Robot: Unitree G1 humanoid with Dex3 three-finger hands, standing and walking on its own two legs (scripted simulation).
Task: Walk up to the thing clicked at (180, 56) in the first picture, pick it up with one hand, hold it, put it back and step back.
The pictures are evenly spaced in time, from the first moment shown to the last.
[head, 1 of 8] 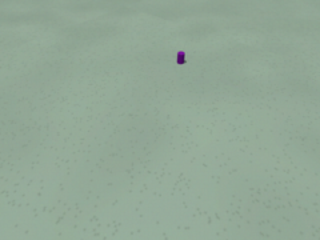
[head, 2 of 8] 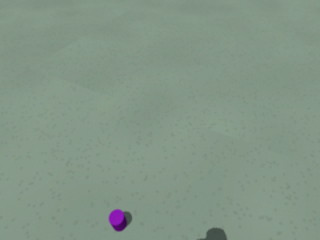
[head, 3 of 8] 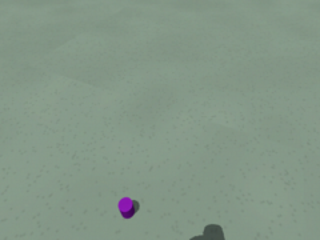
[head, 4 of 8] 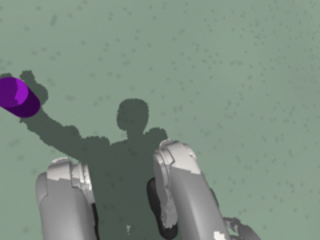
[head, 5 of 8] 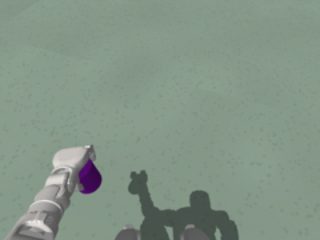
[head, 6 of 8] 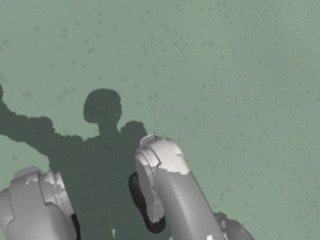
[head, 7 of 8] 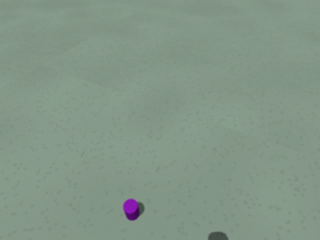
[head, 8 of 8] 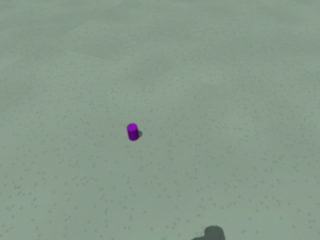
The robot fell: no
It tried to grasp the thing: yes
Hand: left
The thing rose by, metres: 0.64
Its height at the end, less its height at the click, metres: +0.00
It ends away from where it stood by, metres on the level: 0.02
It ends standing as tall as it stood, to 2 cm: yes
